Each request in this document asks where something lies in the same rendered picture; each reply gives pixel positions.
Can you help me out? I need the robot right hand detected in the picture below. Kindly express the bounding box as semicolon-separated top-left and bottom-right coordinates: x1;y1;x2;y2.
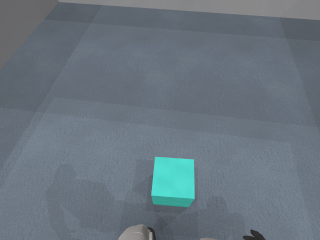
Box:
243;229;265;240

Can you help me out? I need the carton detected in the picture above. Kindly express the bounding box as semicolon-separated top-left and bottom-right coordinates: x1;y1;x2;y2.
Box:
151;157;195;208

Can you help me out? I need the robot left thigh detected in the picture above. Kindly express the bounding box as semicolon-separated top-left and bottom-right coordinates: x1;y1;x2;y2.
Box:
118;225;154;240

